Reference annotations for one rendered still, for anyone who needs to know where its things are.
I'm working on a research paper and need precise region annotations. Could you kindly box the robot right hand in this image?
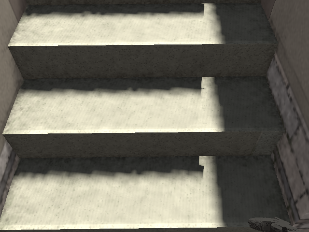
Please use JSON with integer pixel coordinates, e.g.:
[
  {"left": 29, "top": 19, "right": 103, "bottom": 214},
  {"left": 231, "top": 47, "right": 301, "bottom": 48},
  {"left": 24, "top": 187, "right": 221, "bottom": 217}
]
[{"left": 248, "top": 217, "right": 304, "bottom": 232}]

